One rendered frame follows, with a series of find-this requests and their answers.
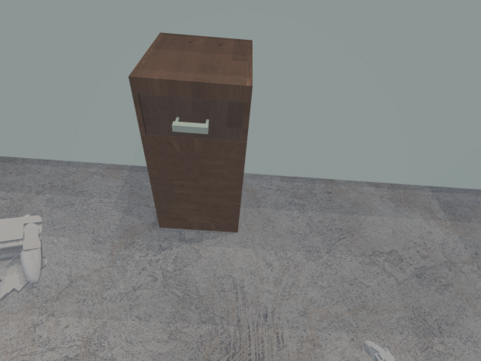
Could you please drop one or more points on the robot left hand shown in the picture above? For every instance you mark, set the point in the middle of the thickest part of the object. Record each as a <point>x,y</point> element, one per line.
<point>19,242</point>

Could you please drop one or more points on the handle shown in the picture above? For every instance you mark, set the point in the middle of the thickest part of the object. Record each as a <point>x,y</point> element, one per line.
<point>200,128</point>

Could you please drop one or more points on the robot right hand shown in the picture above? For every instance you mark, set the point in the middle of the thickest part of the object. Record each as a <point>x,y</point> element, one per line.
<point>377,353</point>

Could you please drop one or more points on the drawer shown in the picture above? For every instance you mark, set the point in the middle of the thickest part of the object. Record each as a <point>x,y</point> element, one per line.
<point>225,117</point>

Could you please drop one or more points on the cabinet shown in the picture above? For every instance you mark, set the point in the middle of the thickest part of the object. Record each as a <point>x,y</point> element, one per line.
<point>196,182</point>

